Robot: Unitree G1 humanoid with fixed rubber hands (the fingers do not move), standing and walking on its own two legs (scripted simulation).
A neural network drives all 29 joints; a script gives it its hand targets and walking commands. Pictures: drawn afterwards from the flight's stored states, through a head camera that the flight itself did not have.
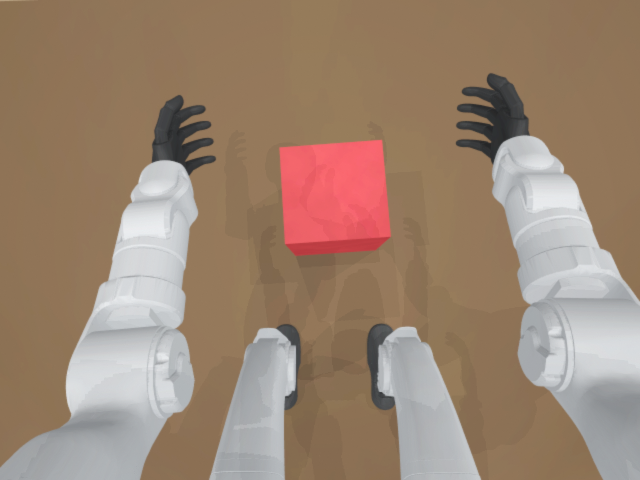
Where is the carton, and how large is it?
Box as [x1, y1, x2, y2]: [279, 140, 390, 255]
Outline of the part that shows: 381,140 279,147 285,244 295,255 372,250 377,248 390,236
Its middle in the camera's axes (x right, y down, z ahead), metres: +0.04 -0.09 +0.90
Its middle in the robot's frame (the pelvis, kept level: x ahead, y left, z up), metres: +0.51 +0.00 -0.53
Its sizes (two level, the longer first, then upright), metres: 0.210 0.200 0.250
